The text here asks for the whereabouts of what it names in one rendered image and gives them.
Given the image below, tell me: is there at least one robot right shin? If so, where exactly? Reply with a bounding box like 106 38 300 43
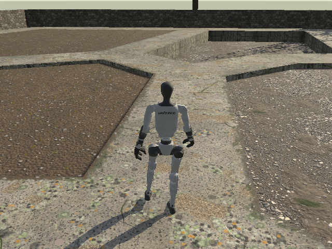
170 173 179 207

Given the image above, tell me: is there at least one right robot hand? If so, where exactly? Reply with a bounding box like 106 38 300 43
183 139 195 147

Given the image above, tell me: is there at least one robot right forearm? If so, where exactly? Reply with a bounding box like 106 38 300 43
186 125 193 141

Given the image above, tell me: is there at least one robot left upper arm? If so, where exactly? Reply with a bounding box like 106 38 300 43
142 104 156 133

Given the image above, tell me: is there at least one robot head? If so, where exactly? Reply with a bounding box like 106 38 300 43
158 81 176 106

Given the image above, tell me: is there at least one left robot hand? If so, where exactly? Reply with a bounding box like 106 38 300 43
134 147 146 160

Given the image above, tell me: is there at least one robot right upper arm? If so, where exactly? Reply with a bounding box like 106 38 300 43
177 104 191 132

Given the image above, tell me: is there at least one robot left forearm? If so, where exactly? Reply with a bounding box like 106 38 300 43
135 125 147 149

